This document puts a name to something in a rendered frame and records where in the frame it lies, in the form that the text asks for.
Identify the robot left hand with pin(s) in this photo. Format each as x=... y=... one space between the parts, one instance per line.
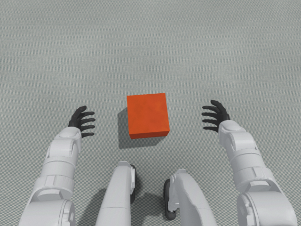
x=77 y=121

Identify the robot right thigh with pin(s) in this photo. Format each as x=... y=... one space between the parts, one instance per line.
x=194 y=208

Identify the robot right hand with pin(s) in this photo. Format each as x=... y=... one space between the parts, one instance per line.
x=220 y=115

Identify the robot right forearm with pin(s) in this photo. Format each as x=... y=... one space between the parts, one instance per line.
x=250 y=172

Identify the robot left upper arm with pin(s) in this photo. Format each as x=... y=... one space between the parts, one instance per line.
x=49 y=213

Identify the robot right upper arm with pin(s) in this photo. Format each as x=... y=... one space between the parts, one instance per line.
x=264 y=208

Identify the carton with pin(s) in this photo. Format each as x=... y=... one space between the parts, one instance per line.
x=147 y=116

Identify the robot right shin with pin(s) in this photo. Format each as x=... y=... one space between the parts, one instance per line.
x=173 y=203

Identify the robot left forearm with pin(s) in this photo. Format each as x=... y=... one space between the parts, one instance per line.
x=56 y=178

